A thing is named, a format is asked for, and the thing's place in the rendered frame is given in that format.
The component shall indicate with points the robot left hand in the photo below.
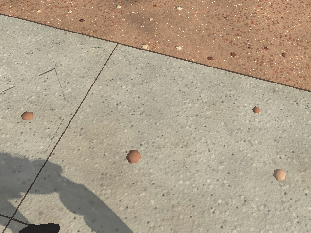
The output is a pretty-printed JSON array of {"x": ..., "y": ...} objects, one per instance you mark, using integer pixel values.
[{"x": 41, "y": 228}]

